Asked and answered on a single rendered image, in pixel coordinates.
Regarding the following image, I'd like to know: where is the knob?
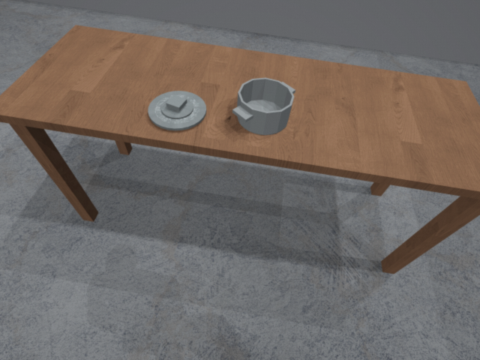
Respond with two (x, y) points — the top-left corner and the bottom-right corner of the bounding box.
(166, 95), (187, 111)

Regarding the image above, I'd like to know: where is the pot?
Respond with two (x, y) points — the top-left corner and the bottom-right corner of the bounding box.
(232, 78), (296, 135)

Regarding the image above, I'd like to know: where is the table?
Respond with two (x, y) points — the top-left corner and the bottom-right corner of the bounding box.
(0, 25), (480, 274)

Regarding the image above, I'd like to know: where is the lid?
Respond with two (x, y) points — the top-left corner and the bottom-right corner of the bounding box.
(148, 91), (206, 131)

